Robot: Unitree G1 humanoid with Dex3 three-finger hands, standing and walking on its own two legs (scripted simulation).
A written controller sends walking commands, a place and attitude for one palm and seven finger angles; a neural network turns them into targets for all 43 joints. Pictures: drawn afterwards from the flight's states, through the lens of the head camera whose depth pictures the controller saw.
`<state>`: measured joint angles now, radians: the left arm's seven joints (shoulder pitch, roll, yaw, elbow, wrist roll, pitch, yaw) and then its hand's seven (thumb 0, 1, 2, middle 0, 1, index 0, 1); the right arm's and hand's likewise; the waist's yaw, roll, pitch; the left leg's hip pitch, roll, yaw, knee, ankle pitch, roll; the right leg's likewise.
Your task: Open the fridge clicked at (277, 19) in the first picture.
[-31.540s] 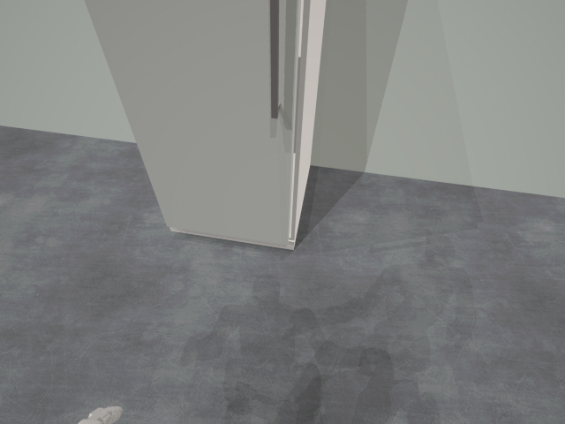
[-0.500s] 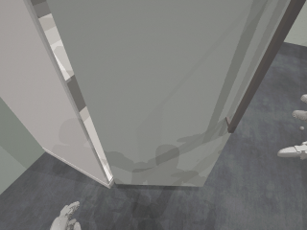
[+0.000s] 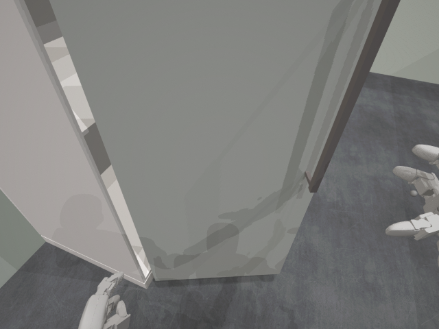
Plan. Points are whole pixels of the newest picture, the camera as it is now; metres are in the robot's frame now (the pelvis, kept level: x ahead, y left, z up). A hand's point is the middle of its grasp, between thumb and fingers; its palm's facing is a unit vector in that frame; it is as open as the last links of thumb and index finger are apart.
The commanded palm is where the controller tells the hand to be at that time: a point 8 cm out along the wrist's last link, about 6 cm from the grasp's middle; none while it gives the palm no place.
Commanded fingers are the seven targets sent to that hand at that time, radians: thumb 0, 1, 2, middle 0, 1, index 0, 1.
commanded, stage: draw the hand back to the body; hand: right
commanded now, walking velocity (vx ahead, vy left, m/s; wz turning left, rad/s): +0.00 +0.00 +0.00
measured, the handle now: (341, 104) +0.47 -0.23 +0.20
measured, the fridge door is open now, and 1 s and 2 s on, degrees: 64 64 64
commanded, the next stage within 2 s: step back with the hand held close in 1.48 s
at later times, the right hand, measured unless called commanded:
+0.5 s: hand (420, 224) +0.24 -0.29 +0.15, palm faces +0.42 +0.89 -0.19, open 14.2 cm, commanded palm +0.19 -0.31 +0.17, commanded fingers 0.00 0.15 -0.39 0.24 0.92 0.24 0.92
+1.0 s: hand (417, 222) +0.23 -0.28 +0.16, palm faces +0.43 +0.83 -0.35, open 9.8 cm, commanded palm +0.18 -0.31 +0.18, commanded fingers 0.00 -0.75 -0.83 0.20 0.38 0.20 0.38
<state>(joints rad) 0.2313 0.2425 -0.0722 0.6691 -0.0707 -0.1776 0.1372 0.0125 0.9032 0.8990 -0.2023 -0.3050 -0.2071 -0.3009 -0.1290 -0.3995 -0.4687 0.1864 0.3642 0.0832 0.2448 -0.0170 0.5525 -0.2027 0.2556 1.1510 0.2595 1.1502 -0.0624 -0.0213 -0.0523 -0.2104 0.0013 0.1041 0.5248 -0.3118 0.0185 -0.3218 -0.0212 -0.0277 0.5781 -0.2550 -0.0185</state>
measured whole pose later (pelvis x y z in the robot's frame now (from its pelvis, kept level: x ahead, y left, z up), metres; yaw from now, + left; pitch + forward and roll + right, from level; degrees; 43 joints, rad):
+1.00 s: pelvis +0.02 -0.01 +0.01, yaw +2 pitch -4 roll +0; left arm 0.20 0.22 -0.04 0.66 0.01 -0.13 0.08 0.01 0.90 0.90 -0.20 -0.30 -0.21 -0.30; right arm 0.38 -0.36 -0.35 -0.30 0.09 -0.07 -0.09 0.00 -0.40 -0.66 0.23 0.59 0.23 0.59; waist -0.07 -0.03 0.00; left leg -0.04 0.02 0.05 0.39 -0.28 0.00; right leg -0.12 0.00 -0.08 0.41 -0.22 -0.03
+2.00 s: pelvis -0.02 -0.02 +0.01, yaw +2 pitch +0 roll +2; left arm 0.19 0.24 0.01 0.54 -0.01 0.03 0.09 0.01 0.91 0.90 -0.20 -0.30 -0.20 -0.30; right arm 0.55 -0.44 -0.39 -0.49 0.08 -0.14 -0.11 0.01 -0.89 -0.90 0.22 0.30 0.22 0.30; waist -0.02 -0.01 0.02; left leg -0.20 0.01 0.06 0.42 -0.21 -0.02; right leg -0.30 -0.01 -0.07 0.47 -0.18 -0.05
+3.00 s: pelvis -0.21 -0.05 -0.01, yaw +2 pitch -1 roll +4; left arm 0.15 0.18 0.01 0.55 0.01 -0.08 0.05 0.01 0.90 0.90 -0.20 -0.30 -0.21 -0.30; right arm 0.45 -0.50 -0.45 -0.48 0.08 -0.23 -0.10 0.01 -0.89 -0.90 0.21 0.30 0.22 0.30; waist 0.02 0.02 0.00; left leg -0.23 -0.07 0.02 0.56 -0.47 0.04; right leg -0.54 -0.04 -0.10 0.46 -0.12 -0.04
